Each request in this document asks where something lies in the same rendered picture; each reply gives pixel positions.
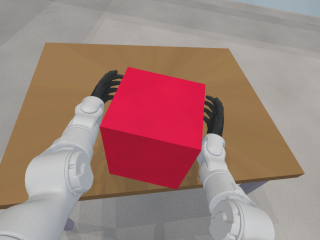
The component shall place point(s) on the robot right hand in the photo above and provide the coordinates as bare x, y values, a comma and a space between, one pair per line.
215, 122

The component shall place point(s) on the robot left hand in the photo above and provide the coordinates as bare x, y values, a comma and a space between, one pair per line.
103, 88

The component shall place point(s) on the right robot forearm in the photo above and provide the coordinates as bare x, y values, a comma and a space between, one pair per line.
216, 179

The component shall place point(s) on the table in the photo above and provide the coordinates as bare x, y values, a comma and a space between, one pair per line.
66, 73

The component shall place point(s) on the robot right upper arm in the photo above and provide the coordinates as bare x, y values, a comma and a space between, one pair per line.
234, 220

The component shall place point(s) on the carton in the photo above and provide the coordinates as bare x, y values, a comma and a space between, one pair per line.
153, 128

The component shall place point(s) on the robot left upper arm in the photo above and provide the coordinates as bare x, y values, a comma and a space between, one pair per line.
55, 183

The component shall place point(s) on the left robot forearm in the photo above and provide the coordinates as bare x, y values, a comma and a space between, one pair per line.
82, 131

